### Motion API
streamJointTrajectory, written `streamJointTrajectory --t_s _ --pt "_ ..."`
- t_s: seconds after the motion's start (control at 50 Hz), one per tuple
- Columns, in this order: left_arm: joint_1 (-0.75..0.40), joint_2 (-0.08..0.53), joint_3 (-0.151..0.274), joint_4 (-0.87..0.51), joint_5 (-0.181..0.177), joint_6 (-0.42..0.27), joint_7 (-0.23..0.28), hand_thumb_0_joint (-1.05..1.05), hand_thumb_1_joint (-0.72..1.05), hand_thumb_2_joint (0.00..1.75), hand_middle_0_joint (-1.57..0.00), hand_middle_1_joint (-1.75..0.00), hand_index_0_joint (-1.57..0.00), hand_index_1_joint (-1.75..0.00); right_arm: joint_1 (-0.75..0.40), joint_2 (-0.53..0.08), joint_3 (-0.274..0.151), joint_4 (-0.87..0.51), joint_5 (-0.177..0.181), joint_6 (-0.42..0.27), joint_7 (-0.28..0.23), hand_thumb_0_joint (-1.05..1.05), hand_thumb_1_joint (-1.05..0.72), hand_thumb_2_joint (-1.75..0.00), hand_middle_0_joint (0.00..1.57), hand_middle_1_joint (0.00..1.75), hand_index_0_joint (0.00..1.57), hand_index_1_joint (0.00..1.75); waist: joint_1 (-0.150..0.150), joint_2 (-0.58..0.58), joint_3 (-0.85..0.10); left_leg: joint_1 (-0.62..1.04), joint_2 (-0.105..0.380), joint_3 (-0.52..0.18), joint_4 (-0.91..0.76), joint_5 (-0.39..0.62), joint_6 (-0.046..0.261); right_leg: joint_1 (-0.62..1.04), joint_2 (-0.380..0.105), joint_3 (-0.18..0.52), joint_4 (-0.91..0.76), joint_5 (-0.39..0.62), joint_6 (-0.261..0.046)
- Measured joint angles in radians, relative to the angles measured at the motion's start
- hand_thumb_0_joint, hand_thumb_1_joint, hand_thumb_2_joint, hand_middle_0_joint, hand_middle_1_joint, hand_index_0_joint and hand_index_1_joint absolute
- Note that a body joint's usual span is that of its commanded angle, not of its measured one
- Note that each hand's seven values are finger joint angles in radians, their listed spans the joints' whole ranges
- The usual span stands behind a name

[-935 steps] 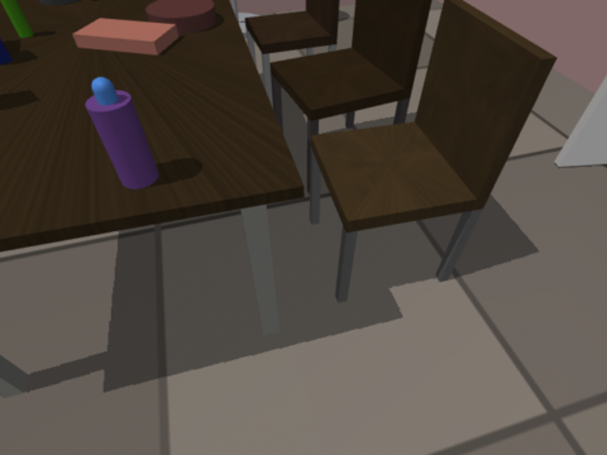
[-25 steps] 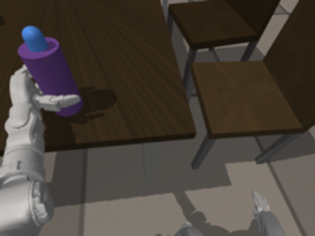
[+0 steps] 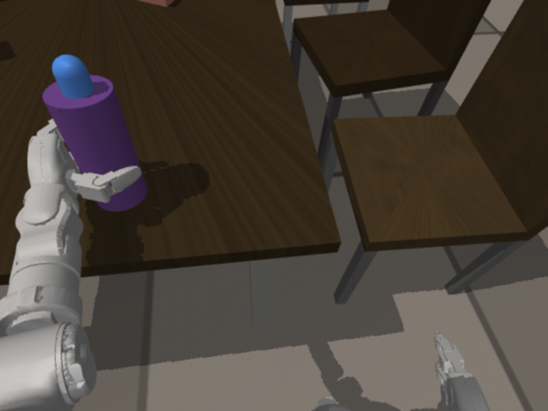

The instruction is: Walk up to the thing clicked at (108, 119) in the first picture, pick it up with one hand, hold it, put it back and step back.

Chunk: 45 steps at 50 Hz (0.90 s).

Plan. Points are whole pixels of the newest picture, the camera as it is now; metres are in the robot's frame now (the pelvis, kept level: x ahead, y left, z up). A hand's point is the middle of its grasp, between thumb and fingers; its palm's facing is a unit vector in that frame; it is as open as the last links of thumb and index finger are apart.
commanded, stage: settle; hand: left
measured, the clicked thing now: (98, 137) +0.48 +0.21 +0.14
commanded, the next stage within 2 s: lift in 0.48 s
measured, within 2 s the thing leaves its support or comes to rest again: neither
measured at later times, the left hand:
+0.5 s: hand (91, 131) +0.48 +0.22 +0.15, palm faces +0.17 -0.99 -0.01, open 10.8 cm
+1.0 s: hand (78, 117) +0.44 +0.20 +0.20, palm faces +0.18 -0.98 -0.03, open 10.9 cm
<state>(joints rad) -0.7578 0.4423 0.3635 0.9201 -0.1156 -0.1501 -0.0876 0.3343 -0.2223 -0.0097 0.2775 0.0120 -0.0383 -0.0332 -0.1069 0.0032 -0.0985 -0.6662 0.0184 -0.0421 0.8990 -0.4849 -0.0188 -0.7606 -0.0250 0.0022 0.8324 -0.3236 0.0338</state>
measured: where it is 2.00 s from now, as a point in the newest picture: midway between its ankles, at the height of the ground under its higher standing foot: outside the picture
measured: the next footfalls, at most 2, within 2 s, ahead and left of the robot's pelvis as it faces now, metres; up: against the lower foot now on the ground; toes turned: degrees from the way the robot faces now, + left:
none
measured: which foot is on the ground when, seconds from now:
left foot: down 0.00-1.00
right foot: down 0.00-1.00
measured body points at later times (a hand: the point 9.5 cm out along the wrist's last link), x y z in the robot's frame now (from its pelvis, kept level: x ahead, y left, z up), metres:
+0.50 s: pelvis +0.01 +0.00 +0.01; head +0.07 +0.00 +0.46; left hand +0.47 +0.27 +0.15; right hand +0.16 -0.25 -0.05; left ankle -0.03 +0.13 -0.69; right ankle +0.04 -0.14 -0.69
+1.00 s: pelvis +0.01 -0.01 +0.02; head +0.02 -0.01 +0.47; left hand +0.43 +0.26 +0.21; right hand +0.16 -0.26 -0.04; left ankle -0.03 +0.13 -0.69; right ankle +0.04 -0.14 -0.69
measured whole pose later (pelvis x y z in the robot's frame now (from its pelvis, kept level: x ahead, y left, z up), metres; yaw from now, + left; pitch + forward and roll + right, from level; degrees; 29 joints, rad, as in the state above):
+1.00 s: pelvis +0.01 -0.01 +0.02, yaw +0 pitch +7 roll -1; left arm -0.67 0.38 0.30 0.62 -0.15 0.09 -0.06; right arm 0.34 -0.23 -0.04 0.38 0.05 -0.12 -0.07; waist -0.05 0.04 -0.11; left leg -0.43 0.02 -0.05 0.74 -0.43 -0.03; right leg -0.53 -0.03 -0.01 0.70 -0.29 0.03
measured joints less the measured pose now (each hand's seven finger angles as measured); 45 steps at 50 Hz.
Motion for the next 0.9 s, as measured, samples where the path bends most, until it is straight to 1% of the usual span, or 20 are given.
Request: streamJointTrajectory --t_s 0.14,0.28,0.34,0.4,0.52,0.62,0.68,0.72,0.8,0.9 --pt "0.001 0.002 0.005 -0.035 -0.003 0.030 0.002 0.00 -0.50 1.02 -0.73 -1.05 -0.71 -1.02 -0.009 0.001 -0.003 0.018 0.007 -0.012 -0.004 -0.01 0.52 -0.06 0.06 0.05 0.05 0.05 0.000 0.003 -0.005 0.047 0.002 0.000 -0.030 0.000 0.002 0.048 0.001 -0.002 -0.029 -0.002 0.002" --pt "-0.021 0.022 -0.005 -0.016 -0.012 0.063 -0.032 0.01 -0.52 1.05 -0.73 -1.07 -0.71 -1.04 -0.022 0.003 0.001 0.076 0.015 -0.021 0.011 -0.01 0.52 -0.06 0.06 0.05 0.05 0.05 0.007 0.014 -0.013 0.072 0.004 0.001 -0.050 0.003 0.003 0.074 0.003 -0.002 -0.053 0.004 0.002" --pt "-0.029 0.022 -0.008 -0.015 -0.014 0.078 -0.036 0.01 -0.52 1.05 -0.73 -1.07 -0.71 -1.04 -0.027 0.001 -0.002 0.085 0.015 -0.022 0.018 -0.01 0.52 -0.06 0.06 0.05 0.05 0.05 0.013 0.023 -0.007 0.076 0.004 0.003 -0.056 0.007 0.003 0.078 0.002 0.000 -0.060 0.009 0.003" --pt "-0.025 0.015 -0.006 -0.025 -0.017 0.093 -0.032 0.01 -0.52 1.05 -0.73 -1.07 -0.71 -1.04 -0.025 -0.006 -0.008 0.084 0.017 -0.024 0.020 -0.01 0.52 -0.06 0.06 0.05 0.05 0.05 0.018 0.030 -0.001 0.085 0.002 0.006 -0.066 0.013 0.004 0.085 0.001 0.002 -0.066 0.013 0.004" --pt "-0.021 -0.004 -0.003 -0.045 -0.021 0.100 -0.023 0.01 -0.54 1.07 -0.73 -1.08 -0.71 -1.06 -0.019 -0.013 -0.012 0.089 0.021 -0.031 0.008 -0.01 0.53 -0.06 0.06 0.05 0.05 0.05 0.024 0.021 0.002 0.110 0.000 0.005 -0.087 0.024 0.000 0.105 -0.002 0.002 -0.074 0.016 0.000" --pt "-0.030 -0.004 -0.007 -0.049 -0.016 0.104 -0.016 0.01 -0.54 1.08 -0.72 -1.09 -0.70 -1.07 -0.034 -0.010 -0.013 0.110 0.023 -0.039 -0.003 -0.01 0.53 -0.06 0.06 0.05 0.05 0.05 0.021 0.012 0.006 0.124 0.001 0.000 -0.099 0.033 -0.003 0.119 -0.002 -0.004 -0.081 0.021 -0.004" --pt "-0.022 -0.002 -0.012 -0.060 -0.013 0.118 -0.014 0.01 -0.54 1.08 -0.72 -1.10 -0.70 -1.07 -0.035 -0.010 -0.023 0.114 0.024 -0.040 -0.006 -0.01 0.53 -0.06 0.06 0.05 0.05 0.05 0.022 0.016 0.006 0.133 0.002 0.000 -0.109 0.039 -0.005 0.129 0.000 -0.004 -0.092 0.027 -0.005" --pt "-0.009 -0.005 -0.016 -0.075 -0.012 0.131 -0.009 0.01 -0.54 1.08 -0.72 -1.10 -0.70 -1.07 -0.028 -0.015 -0.032 0.108 0.024 -0.042 -0.009 -0.01 0.53 -0.06 0.06 0.05 0.05 0.05 0.024 0.022 0.003 0.141 0.003 0.001 -0.115 0.042 -0.005 0.137 0.000 -0.004 -0.099 0.031 -0.005" --pt "0.017 -0.026 -0.026 -0.118 -0.022 0.152 0.001 0.01 -0.54 1.08 -0.72 -1.10 -0.70 -1.07 -0.010 -0.024 -0.043 0.101 0.030 -0.049 -0.022 -0.01 0.53 -0.06 0.06 0.05 0.05 0.05 0.035 0.028 0.001 0.166 0.002 0.001 -0.127 0.045 -0.005 0.161 0.000 -0.003 -0.108 0.032 -0.005" --pt "0.043 -0.050 -0.043 -0.191 -0.028 0.179 0.019 0.01 -0.54 1.08 -0.72 -1.10 -0.70 -1.07 -0.009 -0.015 -0.037 0.108 0.034 -0.062 -0.036 -0.01 0.54 -0.06 0.05 0.05 0.05 0.05 0.048 0.022 -0.004 0.201 0.002 0.001 -0.141 0.048 -0.006 0.193 -0.001 -0.005 -0.116 0.030 -0.006"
